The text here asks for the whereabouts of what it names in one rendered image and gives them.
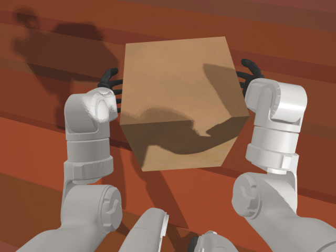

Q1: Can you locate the left robot thigh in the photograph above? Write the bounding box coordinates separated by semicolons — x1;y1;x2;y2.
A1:
118;208;169;252

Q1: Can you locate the right robot forearm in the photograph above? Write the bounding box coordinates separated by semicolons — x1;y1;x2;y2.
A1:
245;78;307;197

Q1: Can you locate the robot right foot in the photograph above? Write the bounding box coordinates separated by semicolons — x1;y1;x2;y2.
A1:
187;236;199;252

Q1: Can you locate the left robot hand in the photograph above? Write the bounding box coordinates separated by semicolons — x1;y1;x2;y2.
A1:
98;68;123;113

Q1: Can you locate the right robot upper arm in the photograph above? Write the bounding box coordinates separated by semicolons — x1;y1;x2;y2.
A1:
232;172;336;252

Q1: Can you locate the left robot forearm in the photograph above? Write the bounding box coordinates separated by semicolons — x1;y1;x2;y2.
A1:
60;87;118;219

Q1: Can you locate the carton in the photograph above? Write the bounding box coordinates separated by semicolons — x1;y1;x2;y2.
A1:
120;36;249;172

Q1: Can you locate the left robot upper arm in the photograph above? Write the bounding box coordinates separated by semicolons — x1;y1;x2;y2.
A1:
16;185;122;252

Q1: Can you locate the right robot hand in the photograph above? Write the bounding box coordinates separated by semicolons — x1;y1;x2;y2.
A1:
236;59;265;109

